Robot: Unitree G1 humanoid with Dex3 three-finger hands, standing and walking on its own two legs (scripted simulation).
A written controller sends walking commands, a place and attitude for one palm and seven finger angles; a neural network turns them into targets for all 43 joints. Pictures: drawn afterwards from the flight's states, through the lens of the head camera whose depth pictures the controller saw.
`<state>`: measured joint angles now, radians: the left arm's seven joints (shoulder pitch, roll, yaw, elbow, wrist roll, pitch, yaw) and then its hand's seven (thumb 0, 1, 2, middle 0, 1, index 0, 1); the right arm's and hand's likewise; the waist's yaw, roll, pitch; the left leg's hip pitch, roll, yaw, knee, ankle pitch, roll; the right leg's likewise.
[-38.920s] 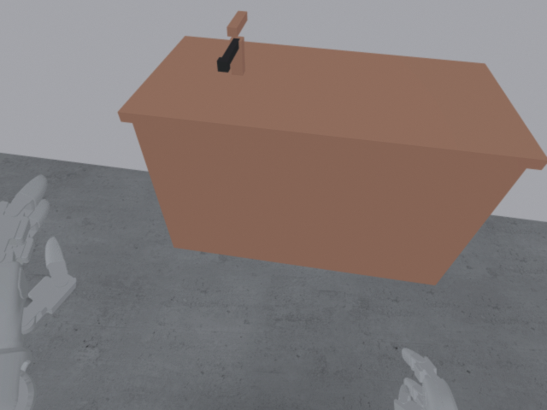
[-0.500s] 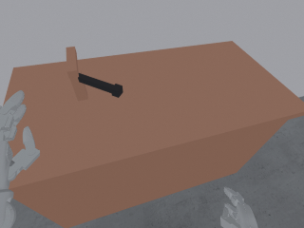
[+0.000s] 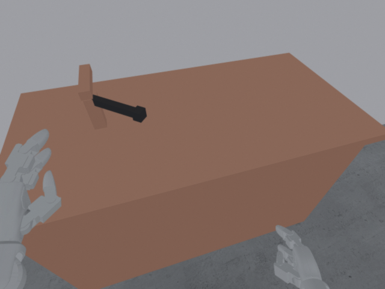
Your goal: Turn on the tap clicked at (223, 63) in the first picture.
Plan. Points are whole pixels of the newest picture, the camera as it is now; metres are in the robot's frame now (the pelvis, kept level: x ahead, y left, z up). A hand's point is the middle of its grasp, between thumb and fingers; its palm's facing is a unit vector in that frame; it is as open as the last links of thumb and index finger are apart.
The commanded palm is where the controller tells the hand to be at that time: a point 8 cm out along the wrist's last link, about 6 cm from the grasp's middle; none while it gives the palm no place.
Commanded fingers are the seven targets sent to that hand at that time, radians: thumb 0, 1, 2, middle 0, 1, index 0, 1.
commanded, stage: turn the palm inward beside the body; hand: left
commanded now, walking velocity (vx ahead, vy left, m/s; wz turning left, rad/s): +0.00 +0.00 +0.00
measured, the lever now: (139, 114) +0.49 +0.20 +0.09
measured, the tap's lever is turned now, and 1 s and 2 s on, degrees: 49 49 49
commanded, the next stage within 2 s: reach beside the lever's end, fingers flat in 1.88 s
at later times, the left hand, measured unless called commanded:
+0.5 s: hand (70, 192) +0.22 +0.22 +0.16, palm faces +0.48 -0.83 -0.29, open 7.5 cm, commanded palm +0.16 +0.26 +0.17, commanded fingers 0.00 0.90 0.90 -0.20 -0.30 -0.20 -0.30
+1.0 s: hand (71, 215) +0.19 +0.21 +0.15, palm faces +0.50 -0.85 -0.18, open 7.5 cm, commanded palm +0.13 +0.25 +0.16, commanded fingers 0.00 0.90 0.90 -0.20 -0.30 -0.20 -0.30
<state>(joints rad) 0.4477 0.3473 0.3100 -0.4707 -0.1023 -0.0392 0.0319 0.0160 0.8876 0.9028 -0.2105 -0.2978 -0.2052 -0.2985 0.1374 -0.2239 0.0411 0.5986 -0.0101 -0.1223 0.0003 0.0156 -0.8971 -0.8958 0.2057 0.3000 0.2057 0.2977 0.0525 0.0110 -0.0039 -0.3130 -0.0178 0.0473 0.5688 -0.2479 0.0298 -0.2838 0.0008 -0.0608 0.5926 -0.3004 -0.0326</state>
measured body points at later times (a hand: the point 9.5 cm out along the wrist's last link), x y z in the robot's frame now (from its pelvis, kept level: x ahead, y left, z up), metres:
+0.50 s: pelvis +0.02 -0.05 -0.01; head +0.01 -0.08 +0.44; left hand +0.18 +0.26 +0.18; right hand +0.21 -0.29 -0.10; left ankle +0.03 +0.10 -0.73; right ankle +0.01 -0.10 -0.73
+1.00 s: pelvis +0.01 -0.04 -0.01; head -0.01 -0.07 +0.44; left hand +0.15 +0.25 +0.16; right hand +0.23 -0.23 -0.08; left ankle +0.03 +0.10 -0.73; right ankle +0.01 -0.10 -0.73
